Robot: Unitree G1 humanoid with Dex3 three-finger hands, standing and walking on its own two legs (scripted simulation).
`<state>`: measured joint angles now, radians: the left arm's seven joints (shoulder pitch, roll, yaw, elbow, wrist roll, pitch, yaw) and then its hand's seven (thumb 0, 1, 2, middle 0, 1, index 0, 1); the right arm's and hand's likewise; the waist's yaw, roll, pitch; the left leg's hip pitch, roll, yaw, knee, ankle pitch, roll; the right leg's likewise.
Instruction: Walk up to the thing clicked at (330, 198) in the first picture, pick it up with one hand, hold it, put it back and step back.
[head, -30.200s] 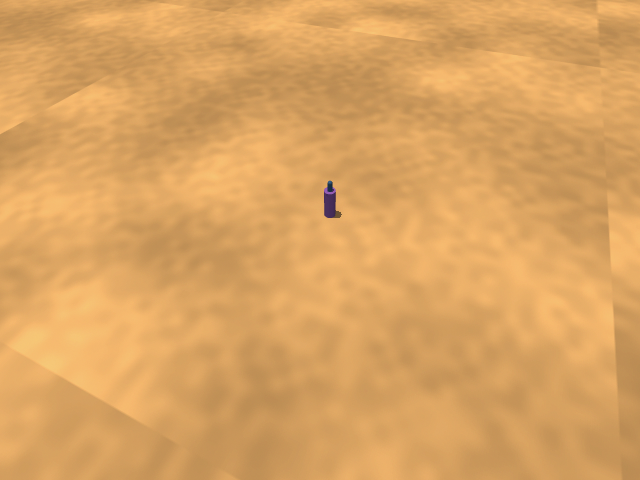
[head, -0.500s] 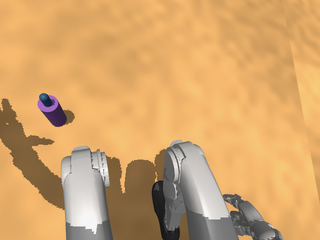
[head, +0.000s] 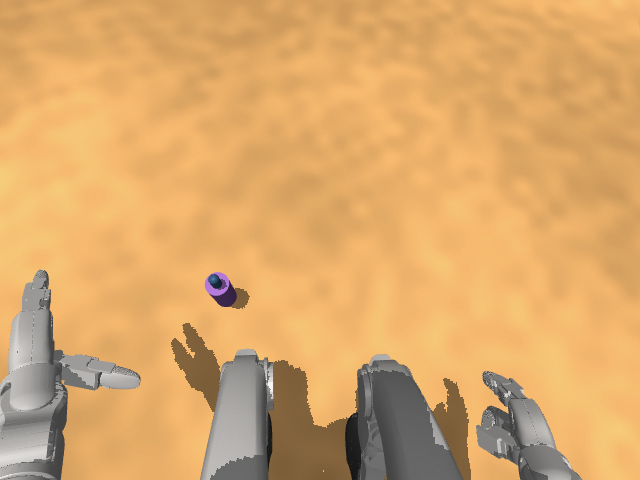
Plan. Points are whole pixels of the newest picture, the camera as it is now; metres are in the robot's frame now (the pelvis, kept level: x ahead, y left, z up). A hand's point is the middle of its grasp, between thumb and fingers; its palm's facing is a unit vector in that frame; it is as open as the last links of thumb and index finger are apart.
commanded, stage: home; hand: left
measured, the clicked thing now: (220, 288) +0.46 +0.22 -0.45
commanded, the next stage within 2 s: none
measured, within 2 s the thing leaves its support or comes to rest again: neither
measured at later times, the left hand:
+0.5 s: hand (79, 383) +0.23 +0.22 +0.09, palm faces +0.17 -0.93 -0.32, open 17.5 cm
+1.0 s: hand (87, 411) +0.22 +0.20 +0.12, palm faces +0.17 -0.94 -0.28, open 17.6 cm
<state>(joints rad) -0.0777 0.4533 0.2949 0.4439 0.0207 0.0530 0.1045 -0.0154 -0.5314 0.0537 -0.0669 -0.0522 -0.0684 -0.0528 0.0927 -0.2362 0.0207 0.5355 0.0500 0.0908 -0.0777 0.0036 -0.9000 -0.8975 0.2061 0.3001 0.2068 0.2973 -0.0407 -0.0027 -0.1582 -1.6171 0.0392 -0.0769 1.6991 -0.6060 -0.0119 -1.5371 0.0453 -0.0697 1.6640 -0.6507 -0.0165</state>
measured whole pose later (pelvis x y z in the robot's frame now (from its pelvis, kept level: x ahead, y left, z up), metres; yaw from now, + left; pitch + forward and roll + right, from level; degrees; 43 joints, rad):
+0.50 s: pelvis +0.06 +0.02 +0.16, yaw +3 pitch +12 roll -3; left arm 0.39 0.23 0.01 0.09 -0.03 0.27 0.19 -0.01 -0.54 0.05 -0.06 -0.05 -0.06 -0.05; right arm 0.29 -0.21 0.03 0.48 0.04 -0.02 -0.17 0.01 -0.90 -0.90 0.21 0.30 0.21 0.30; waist -0.05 0.04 -0.16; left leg -0.76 0.02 -0.04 1.04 -0.48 0.01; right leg -0.68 0.02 -0.03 0.98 -0.50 0.01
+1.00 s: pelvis +0.06 +0.00 +0.17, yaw +4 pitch +8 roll -2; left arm 0.47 0.21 -0.02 -0.01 -0.02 0.27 0.14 -0.01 -0.57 0.03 -0.06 -0.05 -0.06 -0.05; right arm 0.27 -0.21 0.03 0.47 0.02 -0.10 -0.18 0.01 -0.90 -0.90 0.21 0.30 0.21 0.30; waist -0.02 0.03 -0.11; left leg -0.64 0.02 -0.04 0.96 -0.45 -0.01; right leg -0.56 0.02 -0.04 0.91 -0.49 -0.01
